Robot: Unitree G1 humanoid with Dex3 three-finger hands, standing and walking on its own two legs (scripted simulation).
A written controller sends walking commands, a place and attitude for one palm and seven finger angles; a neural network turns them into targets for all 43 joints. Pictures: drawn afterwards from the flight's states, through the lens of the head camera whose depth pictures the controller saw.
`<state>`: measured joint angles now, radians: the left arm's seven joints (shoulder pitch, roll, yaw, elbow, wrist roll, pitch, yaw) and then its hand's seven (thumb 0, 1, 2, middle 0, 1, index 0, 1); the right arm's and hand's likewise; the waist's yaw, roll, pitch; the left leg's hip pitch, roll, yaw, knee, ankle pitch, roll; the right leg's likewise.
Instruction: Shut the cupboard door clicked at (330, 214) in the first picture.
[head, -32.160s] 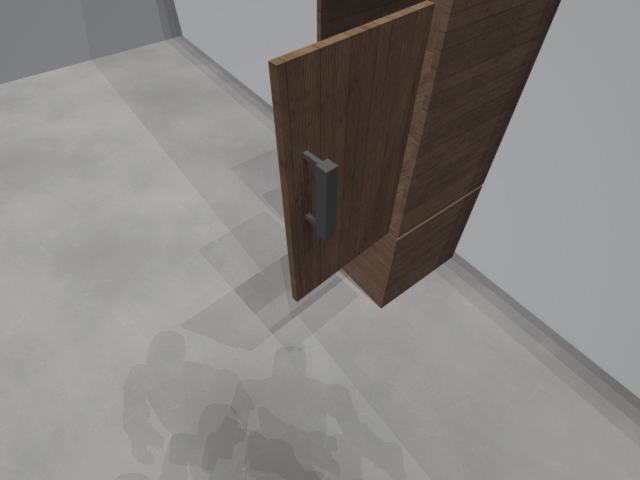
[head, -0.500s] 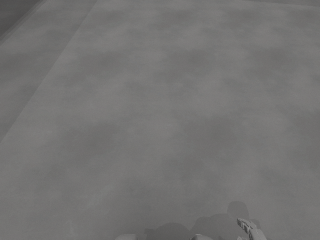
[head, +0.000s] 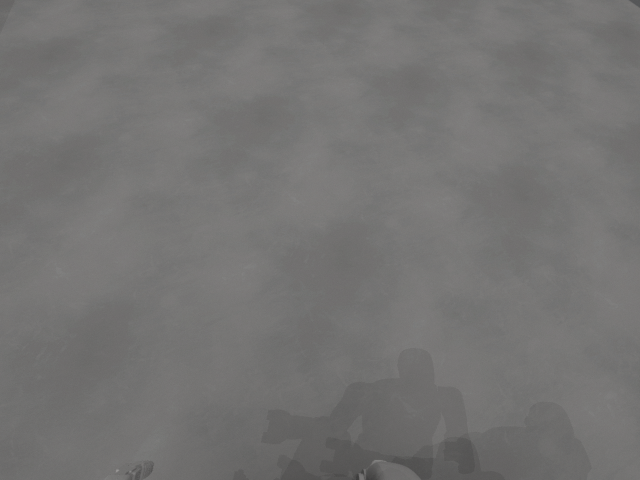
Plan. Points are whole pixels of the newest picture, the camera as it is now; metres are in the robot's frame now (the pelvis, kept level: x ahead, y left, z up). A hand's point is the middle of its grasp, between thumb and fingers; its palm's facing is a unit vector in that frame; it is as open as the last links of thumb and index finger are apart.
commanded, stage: turn to face it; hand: left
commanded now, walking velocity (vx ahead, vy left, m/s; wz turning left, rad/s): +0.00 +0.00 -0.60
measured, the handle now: out of the picture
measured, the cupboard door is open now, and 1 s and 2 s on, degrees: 58 58 58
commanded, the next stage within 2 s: none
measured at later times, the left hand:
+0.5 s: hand (204, 445) +0.18 +0.17 -0.18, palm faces -0.25 -0.95 -0.19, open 7.4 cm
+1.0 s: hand (248, 396) +0.24 +0.12 -0.16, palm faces -0.54 -0.80 -0.27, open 7.4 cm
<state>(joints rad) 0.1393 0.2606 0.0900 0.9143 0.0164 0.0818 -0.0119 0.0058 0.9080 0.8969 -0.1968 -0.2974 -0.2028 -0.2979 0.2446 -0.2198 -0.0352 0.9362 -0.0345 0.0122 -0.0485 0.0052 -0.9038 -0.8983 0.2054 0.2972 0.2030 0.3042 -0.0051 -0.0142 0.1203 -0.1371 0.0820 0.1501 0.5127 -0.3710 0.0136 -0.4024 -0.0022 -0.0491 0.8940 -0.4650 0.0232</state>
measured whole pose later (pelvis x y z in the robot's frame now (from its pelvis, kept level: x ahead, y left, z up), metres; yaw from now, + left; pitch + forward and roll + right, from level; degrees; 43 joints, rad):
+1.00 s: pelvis +0.04 +0.00 -0.01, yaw -35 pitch +0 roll +0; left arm 0.17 0.23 0.06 0.87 0.02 0.05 -0.01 0.00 0.90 0.90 -0.20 -0.30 -0.20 -0.30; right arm 0.20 -0.28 -0.06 0.90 -0.02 0.06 -0.02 0.01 -0.91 -0.90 0.20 0.30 0.20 0.30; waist -0.01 0.03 0.09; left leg -0.47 0.09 0.05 1.07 -0.46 -0.08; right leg -0.27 0.01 0.00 0.56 -0.29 -0.01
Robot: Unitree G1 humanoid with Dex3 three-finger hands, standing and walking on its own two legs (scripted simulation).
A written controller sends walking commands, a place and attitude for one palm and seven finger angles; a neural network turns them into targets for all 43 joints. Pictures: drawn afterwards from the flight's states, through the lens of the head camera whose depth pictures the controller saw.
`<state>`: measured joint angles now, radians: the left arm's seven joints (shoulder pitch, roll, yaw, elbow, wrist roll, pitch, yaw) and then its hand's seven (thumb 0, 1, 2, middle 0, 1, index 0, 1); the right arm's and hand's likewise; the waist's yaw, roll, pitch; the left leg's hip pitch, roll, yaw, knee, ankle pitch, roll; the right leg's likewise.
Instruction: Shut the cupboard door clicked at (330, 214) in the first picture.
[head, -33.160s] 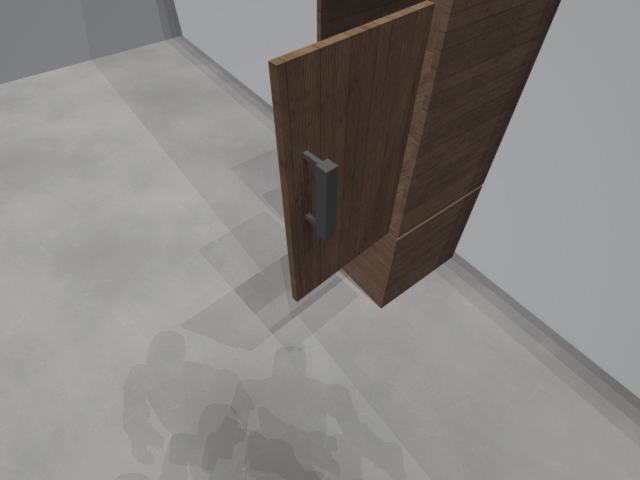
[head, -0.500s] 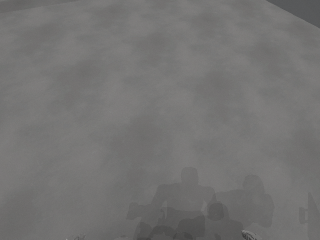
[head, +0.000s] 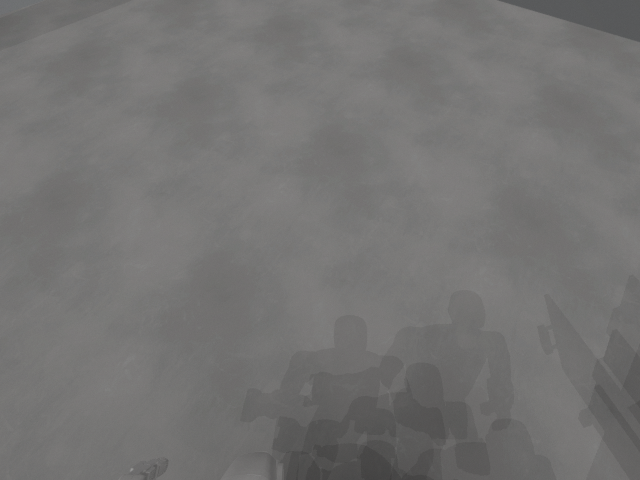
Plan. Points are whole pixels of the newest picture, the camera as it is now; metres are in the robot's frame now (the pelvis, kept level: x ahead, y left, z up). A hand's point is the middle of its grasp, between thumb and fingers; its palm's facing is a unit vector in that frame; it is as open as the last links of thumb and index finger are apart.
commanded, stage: turn to face it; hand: left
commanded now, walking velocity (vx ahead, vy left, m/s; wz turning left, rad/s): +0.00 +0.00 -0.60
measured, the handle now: out of the picture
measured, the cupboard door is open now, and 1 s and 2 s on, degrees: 58 58 58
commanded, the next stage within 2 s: take the last steps up to it in 1.90 s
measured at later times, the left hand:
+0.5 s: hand (211, 433) +0.20 +0.18 -0.15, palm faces -0.30 -0.93 -0.22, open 7.4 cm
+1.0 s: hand (241, 410) +0.23 +0.14 -0.17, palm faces -0.53 -0.82 -0.20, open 7.4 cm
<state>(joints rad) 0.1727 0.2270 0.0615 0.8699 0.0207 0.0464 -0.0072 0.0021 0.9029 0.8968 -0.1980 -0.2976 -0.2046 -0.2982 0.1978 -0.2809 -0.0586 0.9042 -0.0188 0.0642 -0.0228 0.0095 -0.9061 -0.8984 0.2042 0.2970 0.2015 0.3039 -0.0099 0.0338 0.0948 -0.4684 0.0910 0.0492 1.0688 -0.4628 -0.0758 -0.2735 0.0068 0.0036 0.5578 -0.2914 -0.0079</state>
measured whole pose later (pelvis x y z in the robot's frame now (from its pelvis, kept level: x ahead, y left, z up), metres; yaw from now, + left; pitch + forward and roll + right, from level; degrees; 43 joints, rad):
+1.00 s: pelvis +0.04 +0.02 +0.00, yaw -36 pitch +1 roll -2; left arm 0.17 0.27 0.09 0.90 0.02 0.08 -0.03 0.01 0.90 0.90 -0.20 -0.30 -0.20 -0.30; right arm 0.20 -0.21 -0.01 0.84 -0.04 0.01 -0.03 0.00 -0.90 -0.90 0.21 0.30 0.20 0.30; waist 0.01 -0.04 0.09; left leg -0.29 0.09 0.11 0.58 -0.30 0.00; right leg -0.46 0.02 0.01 1.07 -0.50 0.04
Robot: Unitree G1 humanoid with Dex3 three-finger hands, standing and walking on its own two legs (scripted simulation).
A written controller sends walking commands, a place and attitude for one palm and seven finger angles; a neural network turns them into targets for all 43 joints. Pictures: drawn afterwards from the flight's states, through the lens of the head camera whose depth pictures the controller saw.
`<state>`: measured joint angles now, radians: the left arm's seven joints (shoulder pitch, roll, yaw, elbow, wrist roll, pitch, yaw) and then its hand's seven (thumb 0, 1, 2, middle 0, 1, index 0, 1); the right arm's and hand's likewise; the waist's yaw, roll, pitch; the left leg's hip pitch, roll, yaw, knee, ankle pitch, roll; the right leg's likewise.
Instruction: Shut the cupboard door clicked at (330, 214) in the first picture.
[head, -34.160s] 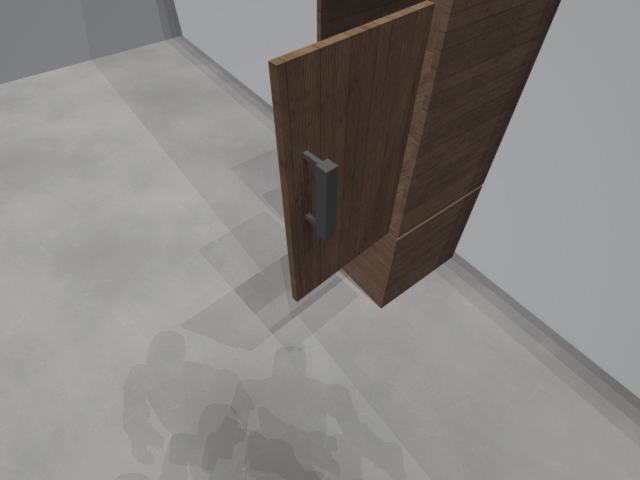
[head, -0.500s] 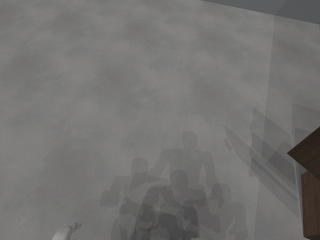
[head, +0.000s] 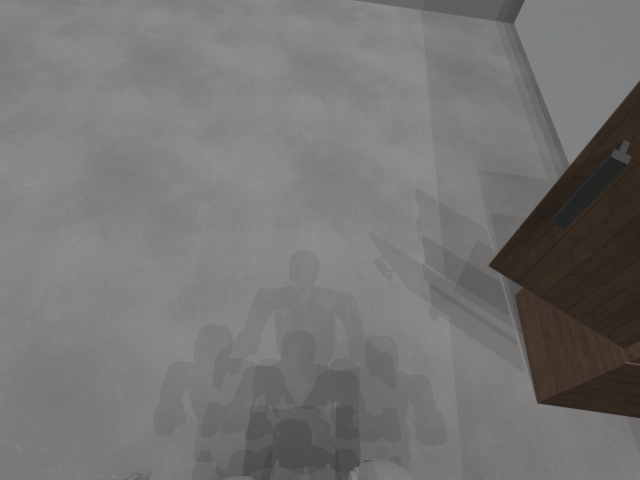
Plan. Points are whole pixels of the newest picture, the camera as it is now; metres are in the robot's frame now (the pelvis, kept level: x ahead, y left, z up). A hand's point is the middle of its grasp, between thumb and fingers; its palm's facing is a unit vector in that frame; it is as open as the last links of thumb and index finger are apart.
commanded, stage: turn to face it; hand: left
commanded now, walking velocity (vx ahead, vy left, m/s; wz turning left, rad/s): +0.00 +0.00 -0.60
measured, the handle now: (590, 185) +0.61 -0.44 +0.01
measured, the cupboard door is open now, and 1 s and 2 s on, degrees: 58 58 58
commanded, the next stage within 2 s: take the last steps up to it in 0.90 s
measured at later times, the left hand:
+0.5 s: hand (215, 461) +0.16 +0.15 -0.16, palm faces -0.26 -0.94 -0.23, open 7.4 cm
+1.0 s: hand (267, 412) +0.22 +0.08 -0.16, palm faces -0.48 -0.84 -0.26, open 7.4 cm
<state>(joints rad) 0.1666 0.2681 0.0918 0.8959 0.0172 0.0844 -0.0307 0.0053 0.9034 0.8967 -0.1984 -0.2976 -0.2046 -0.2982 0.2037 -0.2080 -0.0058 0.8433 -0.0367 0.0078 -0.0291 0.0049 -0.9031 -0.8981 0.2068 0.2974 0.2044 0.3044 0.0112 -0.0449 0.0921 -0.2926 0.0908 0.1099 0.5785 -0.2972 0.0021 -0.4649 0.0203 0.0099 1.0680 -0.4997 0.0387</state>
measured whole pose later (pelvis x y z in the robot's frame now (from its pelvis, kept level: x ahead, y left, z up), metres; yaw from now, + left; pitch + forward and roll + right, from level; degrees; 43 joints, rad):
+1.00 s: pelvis +0.03 -0.04 -0.01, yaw -29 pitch +0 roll -1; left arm 0.14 0.20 0.05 0.92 0.02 0.03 -0.01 0.00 0.90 0.90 -0.20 -0.30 -0.20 -0.30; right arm 0.28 -0.25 -0.05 0.97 -0.02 0.06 -0.03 0.01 -0.90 -0.90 0.21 0.30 0.20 0.30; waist -0.03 0.06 0.07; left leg -0.36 0.11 0.09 0.84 -0.51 -0.05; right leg -0.24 0.00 -0.03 0.57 -0.34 -0.01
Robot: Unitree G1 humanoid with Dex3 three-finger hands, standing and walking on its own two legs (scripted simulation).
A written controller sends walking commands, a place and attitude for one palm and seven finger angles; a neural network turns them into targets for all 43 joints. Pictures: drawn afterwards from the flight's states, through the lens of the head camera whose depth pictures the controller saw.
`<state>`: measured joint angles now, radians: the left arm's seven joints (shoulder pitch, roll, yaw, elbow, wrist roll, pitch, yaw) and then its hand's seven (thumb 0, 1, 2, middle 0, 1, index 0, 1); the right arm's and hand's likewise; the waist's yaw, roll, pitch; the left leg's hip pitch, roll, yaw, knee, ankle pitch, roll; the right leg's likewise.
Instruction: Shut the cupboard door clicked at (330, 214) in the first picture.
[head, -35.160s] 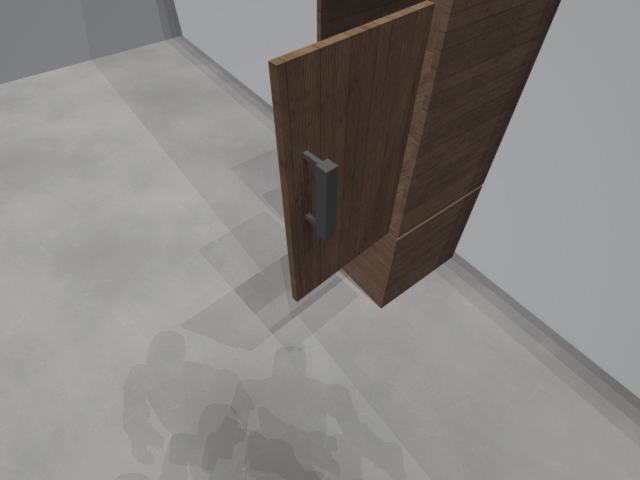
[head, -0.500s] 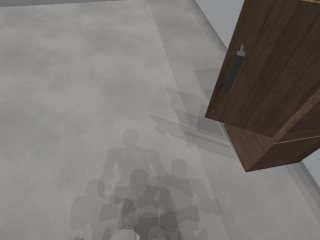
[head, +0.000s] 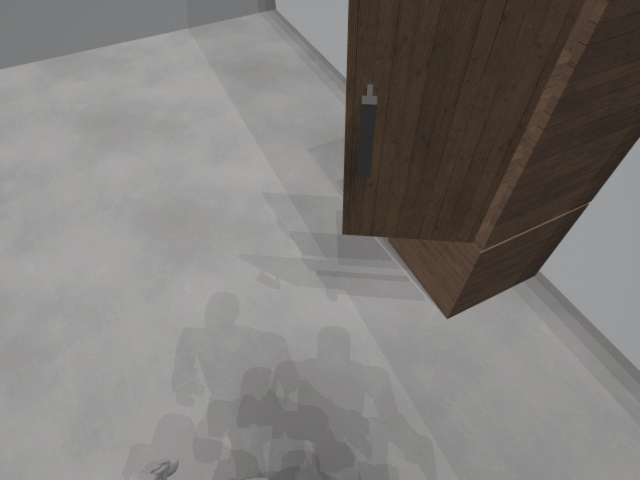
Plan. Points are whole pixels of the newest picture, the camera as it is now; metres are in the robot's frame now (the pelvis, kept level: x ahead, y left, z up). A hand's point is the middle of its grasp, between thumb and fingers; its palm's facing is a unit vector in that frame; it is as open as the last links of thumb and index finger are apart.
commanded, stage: take the last steps up to it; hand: left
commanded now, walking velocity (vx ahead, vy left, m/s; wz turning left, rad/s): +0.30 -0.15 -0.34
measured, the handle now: (366, 132) +0.70 -0.07 +0.02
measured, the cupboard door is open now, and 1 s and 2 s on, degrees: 58 58 58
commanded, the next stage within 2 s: come to a stop and stand still in 0.78 s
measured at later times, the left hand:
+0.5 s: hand (215, 456) +0.18 +0.17 -0.16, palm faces -0.16 -0.98 -0.15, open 7.4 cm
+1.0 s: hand (312, 371) +0.31 +0.03 -0.18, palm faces -0.15 -0.98 -0.17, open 7.3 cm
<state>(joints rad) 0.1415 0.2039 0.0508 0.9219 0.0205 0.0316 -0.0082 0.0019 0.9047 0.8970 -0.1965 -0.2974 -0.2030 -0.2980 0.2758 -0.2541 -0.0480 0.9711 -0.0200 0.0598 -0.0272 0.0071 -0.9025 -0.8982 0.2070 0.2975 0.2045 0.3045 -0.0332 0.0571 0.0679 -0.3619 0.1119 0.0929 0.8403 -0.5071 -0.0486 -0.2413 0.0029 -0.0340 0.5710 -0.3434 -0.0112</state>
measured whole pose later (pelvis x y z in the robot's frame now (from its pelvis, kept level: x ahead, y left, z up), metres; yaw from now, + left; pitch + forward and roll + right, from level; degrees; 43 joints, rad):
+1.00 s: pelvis +0.24 -0.13 +0.00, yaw -11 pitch +0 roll -3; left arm 0.22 0.18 0.04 1.06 0.01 -0.02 0.02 -0.01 0.93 0.90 -0.20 -0.30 -0.21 -0.30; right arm 0.17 -0.18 -0.02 0.97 -0.03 -0.03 -0.02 0.00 -0.91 -0.90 0.20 0.30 0.20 0.30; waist -0.01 0.01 0.05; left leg -0.36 0.07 0.10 0.63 -0.20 -0.01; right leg -0.18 0.05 -0.13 0.49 -0.31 -0.04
